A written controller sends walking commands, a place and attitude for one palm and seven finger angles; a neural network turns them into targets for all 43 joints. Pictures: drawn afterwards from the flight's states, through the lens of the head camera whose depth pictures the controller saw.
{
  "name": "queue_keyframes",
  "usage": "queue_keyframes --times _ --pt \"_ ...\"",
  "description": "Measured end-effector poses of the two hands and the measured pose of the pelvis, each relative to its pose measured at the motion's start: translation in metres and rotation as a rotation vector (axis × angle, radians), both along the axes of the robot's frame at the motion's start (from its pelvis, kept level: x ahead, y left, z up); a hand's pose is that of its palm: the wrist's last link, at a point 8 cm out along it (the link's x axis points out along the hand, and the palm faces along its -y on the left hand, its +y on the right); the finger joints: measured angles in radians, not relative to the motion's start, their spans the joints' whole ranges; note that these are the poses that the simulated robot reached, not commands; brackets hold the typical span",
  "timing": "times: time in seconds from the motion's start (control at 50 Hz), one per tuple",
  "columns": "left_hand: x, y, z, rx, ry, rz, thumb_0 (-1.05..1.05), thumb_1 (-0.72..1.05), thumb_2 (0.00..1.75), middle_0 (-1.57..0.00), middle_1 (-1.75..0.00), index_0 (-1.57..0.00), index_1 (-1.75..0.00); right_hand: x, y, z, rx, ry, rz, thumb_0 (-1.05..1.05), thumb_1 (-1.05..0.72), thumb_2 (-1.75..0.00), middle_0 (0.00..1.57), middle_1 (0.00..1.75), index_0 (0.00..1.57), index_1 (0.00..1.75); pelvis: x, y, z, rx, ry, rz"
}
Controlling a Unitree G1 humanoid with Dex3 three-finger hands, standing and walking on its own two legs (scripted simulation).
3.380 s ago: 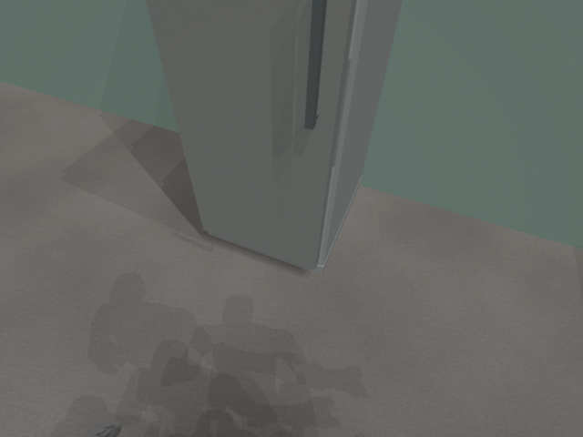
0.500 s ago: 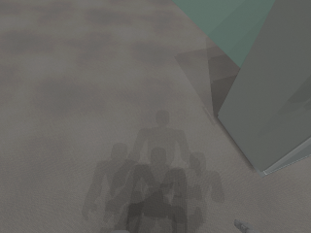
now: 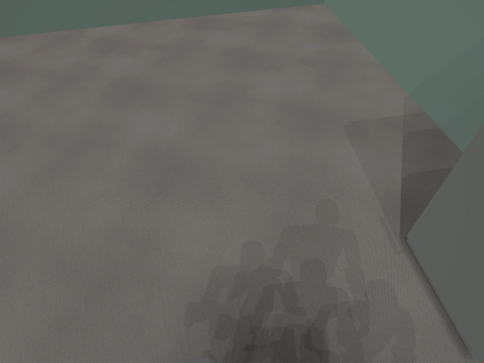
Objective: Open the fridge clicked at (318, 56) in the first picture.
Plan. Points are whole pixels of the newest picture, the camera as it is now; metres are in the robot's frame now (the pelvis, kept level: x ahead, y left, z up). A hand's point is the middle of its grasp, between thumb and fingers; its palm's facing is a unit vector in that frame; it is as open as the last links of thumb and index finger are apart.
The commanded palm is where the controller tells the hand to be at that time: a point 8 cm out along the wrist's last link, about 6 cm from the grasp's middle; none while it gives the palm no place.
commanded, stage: walk to a spot facing it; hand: right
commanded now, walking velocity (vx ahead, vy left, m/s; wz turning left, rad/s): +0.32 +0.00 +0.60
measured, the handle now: out of the picture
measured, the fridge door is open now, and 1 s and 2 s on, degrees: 0 0 0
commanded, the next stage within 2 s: turn to face it in 0.58 s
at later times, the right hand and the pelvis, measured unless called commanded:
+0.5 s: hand (284, 256) +0.39 -0.07 -0.17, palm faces -0.30 +0.93 -0.19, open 7.4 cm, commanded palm none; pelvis +0.21 +0.06 -0.02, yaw +16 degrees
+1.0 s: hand (301, 236) +0.45 -0.12 -0.19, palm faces -0.22 +0.96 -0.17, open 7.4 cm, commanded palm none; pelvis +0.40 +0.05 -0.01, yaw +17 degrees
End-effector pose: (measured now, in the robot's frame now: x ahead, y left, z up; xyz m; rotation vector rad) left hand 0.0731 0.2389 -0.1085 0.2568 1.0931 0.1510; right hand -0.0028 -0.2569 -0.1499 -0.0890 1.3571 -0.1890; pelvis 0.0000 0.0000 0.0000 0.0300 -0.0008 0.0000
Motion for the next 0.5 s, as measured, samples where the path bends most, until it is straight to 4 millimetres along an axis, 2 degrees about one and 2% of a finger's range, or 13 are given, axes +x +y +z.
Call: queue_keyframes --times 0.08,0.16,0.26,0.34,0.38,0.42,0.46,0.5 --pt "-0.031 -0.012 -0.004 -0.024 0.12 0.107 0.0 0.9 0.9 -0.2 -0.3 -0.2 -0.3 0.066 -0.005 0.008 -0.002 -0.057 0.067 0.01 -0.91 -0.9 0.2 0.3 0.2 0.3 0.028 -0.005 0.006 0.001 0.008 0.052" --pt "-0.064 -0.022 -0.011 -0.055 0.25 0.224 0.01 0.9 0.9 -0.2 -0.3 -0.2 -0.3 0.136 0.006 0.009 0.005 -0.095 0.152 0.01 -0.91 -0.9 0.2 0.3 0.19 0.3 0.057 -0.005 0.005 -0.004 0.01 0.102" --pt "-0.096 -0.033 -0.018 -0.1 0.411 0.364 0.01 0.91 0.9 -0.2 -0.3 -0.2 -0.3 0.237 0.043 0.006 0.026 -0.145 0.291 0.01 -0.91 -0.9 0.2 0.3 0.19 0.3 0.098 0.006 -0.003 -0.014 0.011 0.163" --pt "-0.104 -0.034 -0.025 -0.143 0.526 0.459 0.01 0.91 0.9 -0.2 -0.3 -0.2 -0.3 0.324 0.089 0.001 0.039 -0.224 0.403 0.01 -0.91 -0.9 0.2 0.3 0.19 0.3 0.137 0.025 -0.016 -0.014 0.014 0.213" --pt "-0.098 -0.028 -0.033 -0.168 0.566 0.491 0.01 0.9 0.9 -0.2 -0.3 -0.2 -0.3 0.361 0.11 -0.004 0.036 -0.287 0.436 0.01 -0.91 -0.9 0.2 0.3 0.19 0.3 0.159 0.041 -0.028 -0.028 0.006 0.229" --pt "-0.078 -0.015 -0.041 -0.175 0.562 0.509 0.01 0.91 0.9 -0.2 -0.3 -0.2 -0.3 0.384 0.124 -0.005 0.032 -0.327 0.443 0.01 -0.91 -0.9 0.2 0.3 0.2 0.3 0.175 0.052 -0.032 -0.03 -0.004 0.249" --pt "-0.042 0.004 -0.044 -0.159 0.494 0.511 0.01 0.91 0.9 -0.2 -0.3 -0.2 -0.3 0.395 0.131 -0.001 0.026 -0.317 0.443 0.01 -0.91 -0.9 0.2 0.3 0.2 0.3 0.19 0.059 -0.027 -0.026 -0.017 0.263" --pt "0.004 0.025 -0.044 -0.138 0.39 0.496 0.01 0.91 0.9 -0.2 -0.3 -0.2 -0.3 0.398 0.133 0.004 0.014 -0.284 0.449 0.0 -0.91 -0.9 0.2 0.3 0.2 0.3 0.206 0.064 -0.019 -0.024 -0.02 0.283"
